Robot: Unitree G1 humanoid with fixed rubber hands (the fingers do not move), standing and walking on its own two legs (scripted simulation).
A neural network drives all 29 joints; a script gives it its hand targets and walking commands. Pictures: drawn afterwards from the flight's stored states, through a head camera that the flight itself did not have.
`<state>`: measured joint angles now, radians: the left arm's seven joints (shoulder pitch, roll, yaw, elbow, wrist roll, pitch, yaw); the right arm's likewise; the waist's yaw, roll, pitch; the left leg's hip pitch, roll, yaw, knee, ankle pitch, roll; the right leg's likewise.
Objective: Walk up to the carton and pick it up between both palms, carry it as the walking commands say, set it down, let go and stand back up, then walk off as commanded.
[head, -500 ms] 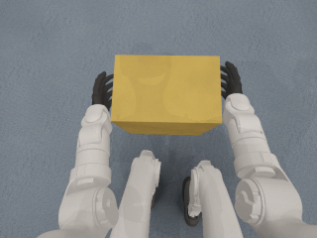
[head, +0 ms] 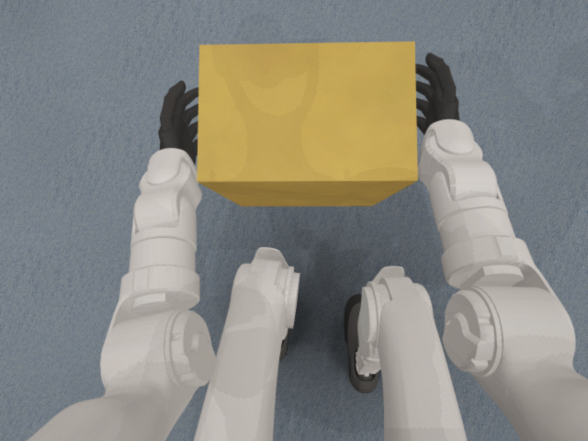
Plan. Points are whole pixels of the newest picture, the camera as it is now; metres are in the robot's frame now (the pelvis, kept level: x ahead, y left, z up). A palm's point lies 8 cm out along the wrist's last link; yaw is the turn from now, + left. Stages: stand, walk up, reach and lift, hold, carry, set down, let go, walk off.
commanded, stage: set down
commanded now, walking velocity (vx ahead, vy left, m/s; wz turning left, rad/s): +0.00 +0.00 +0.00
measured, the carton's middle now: (306, 144) +0.48 +0.07 -0.18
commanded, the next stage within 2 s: none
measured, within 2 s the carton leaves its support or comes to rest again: neither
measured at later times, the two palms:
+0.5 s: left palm (199, 151) +0.46 +0.24 -0.20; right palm (415, 129) +0.52 -0.08 -0.20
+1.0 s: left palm (207, 156) +0.46 +0.24 -0.26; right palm (401, 135) +0.53 -0.08 -0.25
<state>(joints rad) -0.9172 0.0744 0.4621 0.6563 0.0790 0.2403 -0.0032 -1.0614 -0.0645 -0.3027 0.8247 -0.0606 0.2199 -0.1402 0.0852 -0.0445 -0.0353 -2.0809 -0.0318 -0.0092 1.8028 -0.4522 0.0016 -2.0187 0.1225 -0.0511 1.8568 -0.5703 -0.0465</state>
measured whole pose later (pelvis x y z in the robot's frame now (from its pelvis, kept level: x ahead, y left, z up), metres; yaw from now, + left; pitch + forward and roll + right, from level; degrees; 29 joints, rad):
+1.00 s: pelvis -0.02 +0.01 -0.10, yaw -1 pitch +25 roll -1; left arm -1.23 0.25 0.33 0.78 -0.09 0.22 0.06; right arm -1.41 -0.22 -0.18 0.96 0.10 0.20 -0.19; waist 0.11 -0.04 0.52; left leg -2.14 -0.05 0.01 2.18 -0.49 0.00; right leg -2.07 0.14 -0.07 2.24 -0.62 -0.03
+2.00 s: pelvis -0.01 +0.01 -0.11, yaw -1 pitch +35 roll +1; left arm -1.18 0.23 0.38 0.96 -0.03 0.15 0.02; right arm -1.35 -0.18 -0.19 1.11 0.01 0.13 -0.18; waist 0.11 -0.05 0.27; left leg -2.29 -0.02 0.02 2.19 -0.51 0.00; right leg -2.25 0.16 -0.05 2.25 -0.62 -0.03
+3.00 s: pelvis +0.00 +0.02 -0.11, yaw -1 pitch +36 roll +0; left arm -1.16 0.35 0.26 1.07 -0.20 -0.01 0.04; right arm -1.25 -0.32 -0.06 1.00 0.13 0.06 -0.11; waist 0.11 -0.01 0.30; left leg -2.29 -0.03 0.05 2.17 -0.51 0.03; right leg -2.23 0.15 -0.02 2.24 -0.64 0.01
